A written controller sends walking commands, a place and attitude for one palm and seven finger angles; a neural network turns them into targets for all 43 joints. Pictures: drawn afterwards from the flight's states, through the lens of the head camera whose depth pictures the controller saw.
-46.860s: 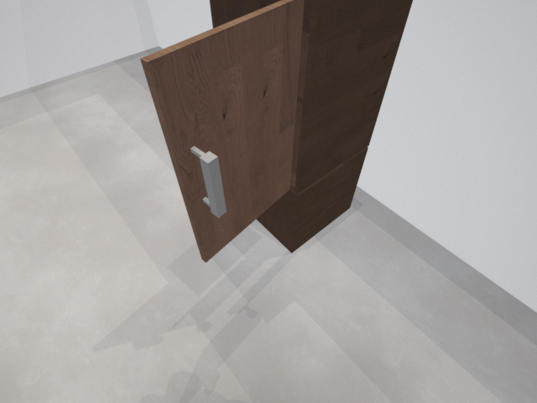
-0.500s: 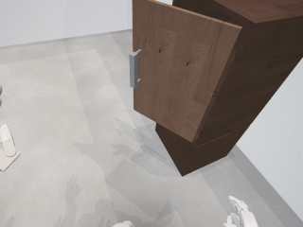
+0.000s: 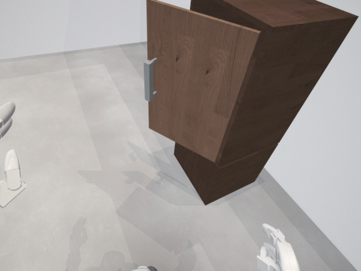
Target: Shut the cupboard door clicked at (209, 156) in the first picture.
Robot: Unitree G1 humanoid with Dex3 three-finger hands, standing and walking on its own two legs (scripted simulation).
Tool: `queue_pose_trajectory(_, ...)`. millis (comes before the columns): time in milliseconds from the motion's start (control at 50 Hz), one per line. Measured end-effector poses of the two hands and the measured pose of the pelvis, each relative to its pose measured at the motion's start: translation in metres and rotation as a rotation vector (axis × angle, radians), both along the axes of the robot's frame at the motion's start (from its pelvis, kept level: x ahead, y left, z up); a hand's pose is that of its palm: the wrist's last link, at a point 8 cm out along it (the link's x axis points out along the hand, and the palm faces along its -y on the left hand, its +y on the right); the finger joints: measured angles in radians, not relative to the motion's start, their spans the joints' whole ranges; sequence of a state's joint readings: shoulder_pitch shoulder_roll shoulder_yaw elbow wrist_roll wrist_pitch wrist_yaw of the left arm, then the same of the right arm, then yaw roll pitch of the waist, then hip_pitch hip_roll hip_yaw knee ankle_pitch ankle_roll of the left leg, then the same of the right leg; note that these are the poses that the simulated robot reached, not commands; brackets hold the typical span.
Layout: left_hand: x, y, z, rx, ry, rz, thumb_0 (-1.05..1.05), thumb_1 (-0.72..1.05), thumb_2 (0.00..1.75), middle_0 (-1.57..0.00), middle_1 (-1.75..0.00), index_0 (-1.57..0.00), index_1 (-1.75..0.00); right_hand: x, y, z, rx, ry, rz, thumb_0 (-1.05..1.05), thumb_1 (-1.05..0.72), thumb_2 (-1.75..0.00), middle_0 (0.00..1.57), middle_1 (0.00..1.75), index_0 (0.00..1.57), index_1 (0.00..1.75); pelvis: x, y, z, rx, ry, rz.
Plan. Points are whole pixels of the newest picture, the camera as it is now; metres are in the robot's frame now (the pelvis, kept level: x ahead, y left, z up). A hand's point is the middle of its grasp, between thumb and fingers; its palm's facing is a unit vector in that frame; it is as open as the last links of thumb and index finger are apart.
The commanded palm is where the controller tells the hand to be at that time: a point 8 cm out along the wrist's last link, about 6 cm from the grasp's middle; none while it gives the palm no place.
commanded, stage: step back with the hand held close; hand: left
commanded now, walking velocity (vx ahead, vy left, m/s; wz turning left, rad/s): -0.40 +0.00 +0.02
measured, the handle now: (151, 79) +0.81 +0.14 -0.02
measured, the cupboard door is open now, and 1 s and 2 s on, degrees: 31 31 31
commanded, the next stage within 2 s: stop stepping back and stand still in 0.10 s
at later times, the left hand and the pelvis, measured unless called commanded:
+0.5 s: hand out of the picture +0.09 +0.30 +0.18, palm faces +0.44 -0.79 -0.43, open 7.4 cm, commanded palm +0.06 +0.33 +0.19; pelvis -0.08 +0.03 +0.00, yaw -2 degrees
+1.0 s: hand out of the picture +0.08 +0.34 +0.16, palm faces +0.48 -0.78 -0.40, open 7.4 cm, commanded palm +0.04 +0.36 +0.19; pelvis -0.11 +0.06 +0.01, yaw -1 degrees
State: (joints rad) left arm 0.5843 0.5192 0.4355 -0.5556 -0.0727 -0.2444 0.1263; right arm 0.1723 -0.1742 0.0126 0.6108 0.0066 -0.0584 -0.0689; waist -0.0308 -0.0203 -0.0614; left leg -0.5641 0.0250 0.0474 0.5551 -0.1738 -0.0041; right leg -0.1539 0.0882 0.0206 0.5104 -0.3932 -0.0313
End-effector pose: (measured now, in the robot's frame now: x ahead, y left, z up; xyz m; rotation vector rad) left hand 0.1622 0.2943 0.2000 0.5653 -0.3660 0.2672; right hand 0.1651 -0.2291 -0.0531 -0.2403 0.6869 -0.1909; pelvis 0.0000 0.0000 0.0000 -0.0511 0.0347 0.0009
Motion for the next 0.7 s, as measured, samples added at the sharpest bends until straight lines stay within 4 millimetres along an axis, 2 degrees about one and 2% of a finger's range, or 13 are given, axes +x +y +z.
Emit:
queue_pose_trajectory(100,-0.013,0.027,-0.003,-0.031,-0.040,0.091,0.01,0.88,0.90,-0.21,-0.31,-0.22,-0.30,-0.025,-0.007,-0.005,-0.069,0.067,-0.028,0.01,-0.90,-0.89,0.20,0.30,0.21,0.30,0.002,0.015,0.000,-0.001,0.000,0.000)
queue_pose_trajectory(180,-0.012,0.044,-0.015,-0.107,-0.005,0.120,0.01,0.88,0.90,-0.21,-0.31,-0.21,-0.30,-0.044,0.002,-0.004,-0.067,0.115,-0.028,0.01,-0.90,-0.89,0.20,0.30,0.20,0.30,-0.022,0.024,0.005,0.009,-0.009,-0.016)
queue_pose_trajectory(240,-0.021,0.040,-0.017,-0.114,0.051,0.079,0.01,0.89,0.90,-0.21,-0.31,-0.21,-0.30,-0.056,0.013,0.004,-0.042,0.076,-0.014,0.01,-0.90,-0.89,0.20,0.30,0.21,0.30,-0.042,0.027,0.009,-0.010,0.000,-0.034)
queue_pose_trajectory(320,-0.047,0.024,-0.009,-0.074,0.083,0.002,0.02,0.89,0.90,-0.21,-0.31,-0.21,-0.30,-0.072,0.026,0.011,-0.010,0.014,-0.004,0.01,-0.90,-0.89,0.20,0.30,0.21,0.30,-0.061,0.027,0.011,-0.014,0.016,-0.036)
queue_pose_trajectory(380,-0.072,0.020,-0.002,-0.018,0.095,-0.006,0.02,0.89,0.90,-0.21,-0.31,-0.21,-0.30,-0.086,0.030,0.007,0.003,0.001,0.014,0.01,-0.90,-0.89,0.20,0.30,0.21,0.30,-0.077,0.025,0.008,0.008,0.018,-0.028)
queue_pose_trajectory(440,-0.096,0.027,0.004,-0.008,0.072,0.037,0.01,0.88,0.90,-0.21,-0.31,-0.22,-0.30,-0.105,0.031,-0.002,0.006,0.031,0.013,0.01,-0.90,-0.89,0.20,0.30,0.21,0.30,-0.086,0.028,0.006,0.003,-0.019,-0.023)
queue_pose_trajectory(500,-0.111,0.044,-0.001,-0.064,0.019,0.131,0.01,0.88,0.90,-0.21,-0.31,-0.22,-0.30,-0.125,0.028,-0.013,-0.006,0.076,-0.016,0.01,-0.90,-0.89,0.20,0.30,0.21,0.30,-0.084,0.034,0.003,0.001,-0.042,-0.031)
queue_pose_trajectory(600,-0.105,0.071,-0.025,-0.223,-0.046,0.236,0.01,0.89,0.90,-0.21,-0.31,-0.21,-0.30,-0.150,0.028,-0.026,-0.042,0.138,-0.041,0.01,-0.90,-0.89,0.20,0.30,0.21,0.30,-0.089,0.048,-0.002,0.001,-0.080,0.004)
queue_pose_trajectory(640,-0.099,0.072,-0.029,-0.242,-0.022,0.229,0.01,0.89,0.90,-0.21,-0.31,-0.21,-0.30,-0.156,0.033,-0.023,-0.033,0.126,-0.055,0.01,-0.90,-0.89,0.20,0.30,0.21,0.30,-0.094,0.050,0.000,0.015,-0.080,-0.007)
queue_pose_trajectory(700,-0.095,0.063,-0.021,-0.199,0.013,0.167,0.02,0.89,0.90,-0.20,-0.31,-0.21,-0.30,-0.161,0.043,-0.013,-0.006,0.085,-0.058,0.01,-0.90,-0.89,0.20,0.30,0.21,0.30,-0.103,0.051,0.007,0.026,-0.067,-0.017)
